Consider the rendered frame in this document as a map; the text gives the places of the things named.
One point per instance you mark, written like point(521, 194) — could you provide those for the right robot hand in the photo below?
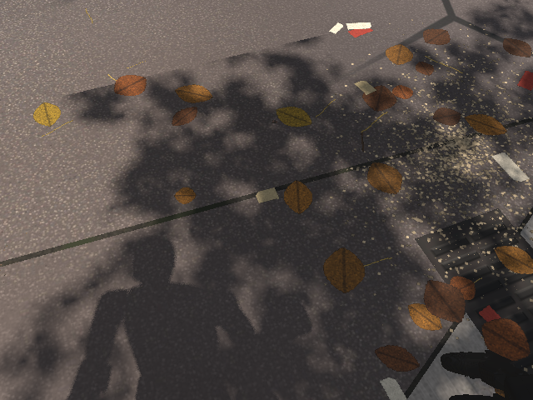
point(494, 370)

